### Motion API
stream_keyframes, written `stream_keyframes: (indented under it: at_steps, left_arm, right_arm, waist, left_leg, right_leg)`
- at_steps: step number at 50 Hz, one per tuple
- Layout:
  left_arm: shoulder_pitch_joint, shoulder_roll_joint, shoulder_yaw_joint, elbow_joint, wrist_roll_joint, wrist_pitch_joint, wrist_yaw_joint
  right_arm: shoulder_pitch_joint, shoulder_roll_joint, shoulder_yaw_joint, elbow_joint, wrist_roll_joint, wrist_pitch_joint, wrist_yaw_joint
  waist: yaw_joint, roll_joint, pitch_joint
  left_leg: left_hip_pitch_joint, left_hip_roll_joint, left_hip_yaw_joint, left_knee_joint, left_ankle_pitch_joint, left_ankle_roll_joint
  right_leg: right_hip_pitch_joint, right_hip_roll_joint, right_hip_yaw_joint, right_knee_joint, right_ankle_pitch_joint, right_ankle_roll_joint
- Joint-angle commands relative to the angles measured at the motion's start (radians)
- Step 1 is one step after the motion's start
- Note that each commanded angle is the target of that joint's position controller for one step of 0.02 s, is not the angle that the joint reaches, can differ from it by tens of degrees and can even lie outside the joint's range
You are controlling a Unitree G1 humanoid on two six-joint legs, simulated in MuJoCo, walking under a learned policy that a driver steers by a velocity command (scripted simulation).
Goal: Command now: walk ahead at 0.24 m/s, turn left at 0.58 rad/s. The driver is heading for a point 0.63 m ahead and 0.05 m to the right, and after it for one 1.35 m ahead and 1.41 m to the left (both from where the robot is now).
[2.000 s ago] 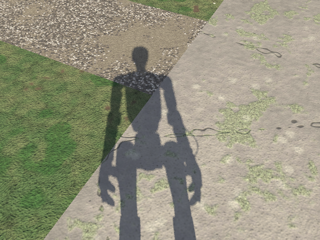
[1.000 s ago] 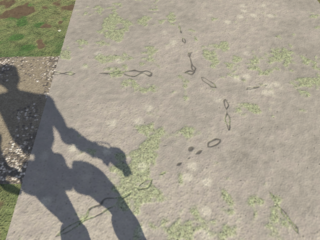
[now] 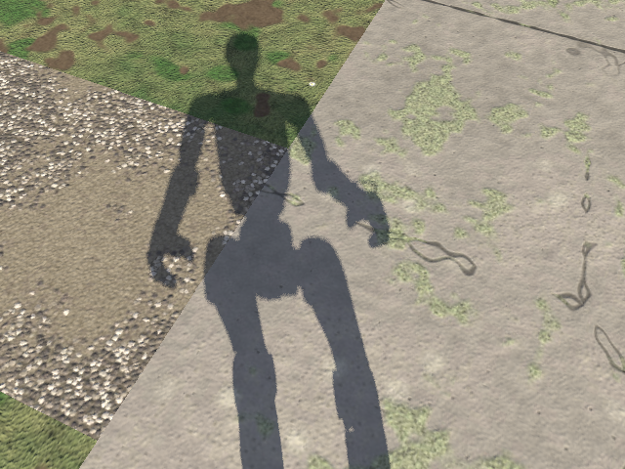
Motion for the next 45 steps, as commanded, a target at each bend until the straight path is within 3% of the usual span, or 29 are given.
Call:
stream_keyframes:
  at_steps: [1,3,5,10,15,17,18,19,20,21,22,23,25,26,27,29,31,33,34,35,36,37,38,41,45]
  left_arm:
    - [0.024,0.137,0.036,-0.085,0.015,0.002,0.016]
    - [0.045,0.104,0.031,-0.092,0.023,0.025,0.02]
    - [0.023,0.084,0.025,-0.104,0.028,0.035,0.026]
    - [-0.094,0.075,0.014,-0.14,0.021,0.047,0.019]
    - [-0.155,0.086,0.014,-0.16,0.014,0.041,-0.001]
    - [-0.144,0.089,0.018,-0.165,0.015,0.031,-0.008]
    - [-0.119,0.082,0.018,-0.16,0.016,0.024,-0.011]
    - [-0.099,0.089,0.02,-0.159,0.027,0.015,-0.012]
    - [-0.077,0.145,0.027,-0.169,0.048,0.012,-0.006]
    - [-0.091,0.156,0.027,-0.165,0.061,0.023,-0.001]
    - [-0.049,0.077,0.009,-0.148,0.047,0.027,-0.004]
    - [-0.036,0.07,0.005,-0.145,0.038,0.028,-0.008]
    - [-0.071,0.108,0.015,-0.146,0.023,0.036,-0.01]
    - [-0.107,0.107,0.013,-0.149,0.02,0.042,-0.009]
    - [-0.138,0.1,0.012,-0.15,0.022,0.051,-0.011]
    - [-0.135,0.082,0.009,-0.142,0.024,0.065,-0.013]
    - [-0.11,0.083,0.009,-0.128,0.02,0.072,-0.014]
    - [-0.092,0.068,0.001,-0.115,0.011,0.073,-0.014]
    - [-0.063,0.059,-0.004,-0.104,0.015,0.066,-0.016]
    - [-0.054,0.052,-0.009,-0.106,0.03,0.058,-0.023]
    - [-0.037,0.023,-0.013,-0.104,0.034,0.052,-0.026]
    - [-0.086,0.043,-0.01,-0.099,0.039,0.052,-0.023]
    - [-0.103,0.046,-0.007,-0.097,0.031,0.054,-0.021]
    - [-0.113,0.074,0.005,-0.103,0.012,0.066,-0.007]
    - [-0.103,0.075,0.02,-0.126,0.0,0.075,-0.011]
  right_arm:
    - [0.039,-0.123,-0.036,-0.076,-0.003,-0.008,-0.015]
    - [0.034,-0.139,-0.042,-0.074,-0.013,-0.01,-0.021]
    - [0.052,-0.156,-0.048,-0.066,-0.009,-0.005,-0.034]
    - [0.06,-0.157,-0.045,-0.066,0.007,0.038,-0.069]
    - [0.081,-0.135,-0.029,-0.054,-0.01,0.052,-0.072]
    - [0.072,-0.122,-0.02,-0.054,-0.007,0.052,-0.07]
    - [0.053,-0.111,-0.013,-0.056,-0.001,0.051,-0.071]
    - [0.06,-0.092,-0.005,-0.055,-0.004,0.047,-0.071]
    - [0.096,-0.049,0.009,-0.064,-0.029,0.038,-0.071]
    - [0.205,-0.041,0.009,-0.047,-0.027,0.033,-0.071]
    - [0.162,-0.097,0.001,-0.055,-0.031,0.036,-0.072]
    - [0.103,-0.139,-0.014,-0.061,-0.017,0.045,-0.074]
    - [0.08,-0.129,-0.023,-0.046,-0.011,0.075,-0.079]
    - [0.094,-0.102,-0.017,-0.035,-0.009,0.086,-0.076]
    - [0.107,-0.064,-0.007,-0.025,-0.006,0.09,-0.074]
    - [0.093,-0.017,0.008,-0.013,-0.006,0.087,-0.07]
    - [0.094,-0.026,0.003,-0.001,-0.003,0.083,-0.067]
    - [0.106,-0.029,0.002,0.018,-0.011,0.08,-0.063]
    - [0.095,-0.058,-0.001,0.008,-0.027,0.078,-0.064]
    - [0.089,-0.105,-0.008,-0.005,-0.034,0.078,-0.068]
    - [0.078,-0.115,-0.015,0.024,-0.029,0.076,-0.064]
    - [0.062,-0.06,-0.003,0.015,-0.03,0.068,-0.057]
    - [0.061,-0.039,0.005,0.025,-0.039,0.059,-0.058]
    - [0.092,-0.097,-0.015,0.03,-0.03,0.037,-0.074]
    - [0.136,-0.133,-0.036,0.023,-0.02,0.045,-0.1]
  waist:
    - [0.006,0.005,-0.192]
    - [0.027,0.023,-0.197]
    - [0.023,0.037,-0.209]
    - [-0.014,0.09,-0.226]
    - [-0.052,0.126,-0.204]
    - [-0.043,0.138,-0.191]
    - [-0.016,0.137,-0.183]
    - [-0.001,0.12,-0.178]
    - [-0.025,0.006,-0.23]
    - [-0.093,-0.199,-0.243]
    - [-0.045,-0.236,-0.263]
    - [-0.01,-0.191,-0.241]
    - [-0.018,-0.118,-0.203]
    - [-0.037,-0.112,-0.189]
    - [-0.051,-0.123,-0.172]
    - [-0.031,-0.17,-0.173]
    - [-0.024,-0.184,-0.194]
    - [-0.034,-0.17,-0.185]
    - [-0.024,-0.136,-0.185]
    - [-0.002,-0.052,-0.176]
    - [0.036,0.1,-0.151]
    - [0.005,0.089,-0.111]
    - [0.003,0.084,-0.087]
    - [-0.016,0.092,-0.042]
    - [-0.033,0.151,-0.052]
  left_leg:
    - [0.308,0.269,-0.328,-0.225,0.613,0.205]
    - [0.233,0.245,-0.285,-0.234,0.714,0.208]
    - [0.22,0.223,-0.261,-0.223,0.75,0.198]
    - [0.237,0.196,-0.291,-0.189,0.525,0.134]
    - [0.262,0.225,-0.359,-0.134,0.434,0.128]
    - [0.274,0.228,-0.397,-0.093,0.421,0.118]
    - [0.265,0.207,-0.401,-0.068,0.375,0.094]
    - [0.227,0.167,-0.395,-0.041,0.297,0.052]
    - [0.167,0.094,-0.326,0.069,0.121,-0.002]
    - [0.044,-0.017,-0.228,0.177,-0.314,-0.067]
    - [-0.002,0.019,-0.199,0.265,-0.467,-0.115]
    - [-0.032,0.031,-0.192,0.365,-0.486,-0.139]
    - [-0.058,0.052,-0.18,0.469,-0.435,-0.174]
    - [-0.019,0.07,-0.17,0.432,-0.403,-0.181]
    - [0.035,0.071,-0.135,0.349,-0.375,-0.185]
    - [0.113,0.066,-0.083,0.193,-0.311,-0.185]
    - [0.177,0.063,-0.064,0.043,-0.191,-0.173]
    - [0.274,0.054,-0.045,-0.155,-0.028,-0.14]
    - [0.328,0.094,-0.093,-0.154,0.029,-0.116]
    - [0.346,0.171,-0.164,-0.139,0.103,-0.078]
    - [0.222,0.171,-0.173,-0.142,-0.085,-0.036]
    - [0.135,0.152,-0.177,-0.183,-0.212,-0.034]
    - [0.113,0.146,-0.165,-0.197,-0.256,-0.051]
    - [0.154,0.144,-0.144,-0.171,-0.16,-0.064]
    - [0.21,0.271,-0.224,-0.181,-0.007,0.023]
  right_leg:
    - [-0.223,-0.05,0.064,-0.014,0.086,0.003]
    - [-0.184,-0.031,0.049,-0.085,0.12,0.022]
    - [-0.198,-0.008,0.045,-0.172,0.171,0.039]
    - [-0.204,0.027,0.062,-0.403,0.328,0.057]
    - [-0.128,0.045,0.057,-0.563,0.302,0.036]
    - [-0.074,0.056,0.045,-0.654,0.277,0.005]
    - [-0.003,0.057,0.036,-0.771,0.357,-0.018]
    - [0.107,0.021,0.063,-0.881,0.549,-0.049]
    - [0.248,-0.134,0.193,-0.866,0.87,-0.102]
    - [0.335,-0.272,0.34,-0.829,1.103,-0.261]
    - [0.324,-0.34,0.452,-0.874,1.016,-0.353]
    - [0.325,-0.311,0.442,-0.888,0.92,-0.349]
    - [0.274,-0.255,0.357,-0.896,0.778,-0.296]
    - [0.223,-0.221,0.303,-0.908,0.716,-0.266]
    - [0.17,-0.169,0.235,-0.918,0.672,-0.237]
    - [0.153,-0.118,0.169,-0.915,0.629,-0.223]
    - [0.174,-0.116,0.168,-0.897,0.557,-0.228]
    - [0.142,-0.096,0.162,-0.885,0.424,-0.189]
    - [0.094,-0.086,0.161,-0.882,0.326,-0.14]
    - [0.044,-0.046,0.12,-0.84,0.234,-0.094]
    - [0.095,0.028,0.026,-0.836,0.191,-0.049]
    - [0.15,0.035,0.012,-0.801,0.228,-0.022]
    - [0.15,0.033,0.019,-0.792,0.255,-0.025]
    - [0.054,0.047,0.031,-0.739,0.322,-0.052]
    - [-0.058,0.072,0.006,-0.594,0.311,-0.054]
Next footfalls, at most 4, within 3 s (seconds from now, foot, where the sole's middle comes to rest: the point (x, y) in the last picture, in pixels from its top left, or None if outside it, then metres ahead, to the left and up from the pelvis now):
0.38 right None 0.25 -0.13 -0.76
0.68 left None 0.13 0.11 -0.76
1.42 left None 0.20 0.10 -0.76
1.88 right None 0.36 -0.24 -0.76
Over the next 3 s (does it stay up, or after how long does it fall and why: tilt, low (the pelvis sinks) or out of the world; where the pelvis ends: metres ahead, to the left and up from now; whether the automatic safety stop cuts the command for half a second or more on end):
stays up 0.65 -0.19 0.01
